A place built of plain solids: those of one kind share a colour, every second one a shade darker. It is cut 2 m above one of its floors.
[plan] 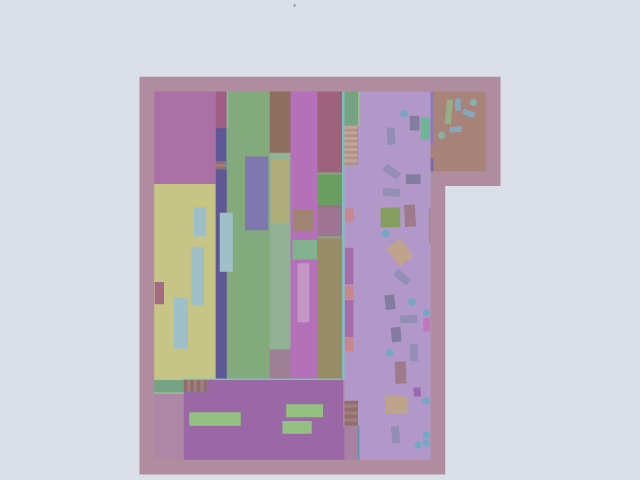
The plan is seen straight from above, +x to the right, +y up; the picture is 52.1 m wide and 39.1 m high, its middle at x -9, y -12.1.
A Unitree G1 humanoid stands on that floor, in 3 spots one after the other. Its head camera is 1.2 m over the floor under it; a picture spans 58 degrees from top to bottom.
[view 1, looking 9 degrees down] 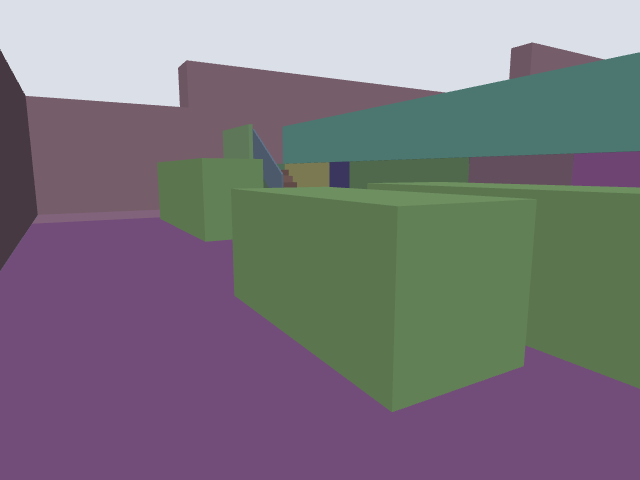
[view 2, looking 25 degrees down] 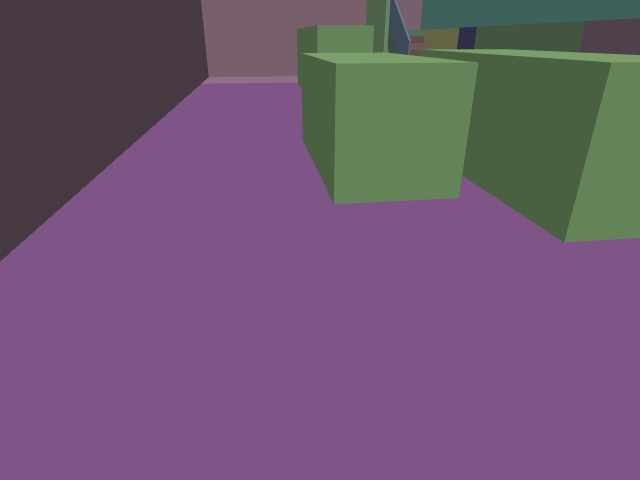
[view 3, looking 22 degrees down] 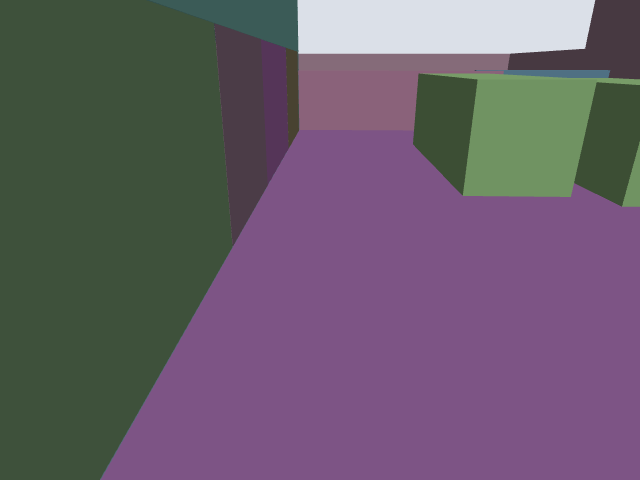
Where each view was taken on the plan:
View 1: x -8.10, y -29.20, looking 150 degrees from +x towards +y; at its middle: boardstack_chain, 2.67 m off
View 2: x -6.47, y -28.44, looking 172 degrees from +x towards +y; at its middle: floor_chainfloor0a_floorboards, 2.84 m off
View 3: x -15.92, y -24.22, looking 2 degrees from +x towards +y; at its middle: floor_chainfloor0a_floorboards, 3.20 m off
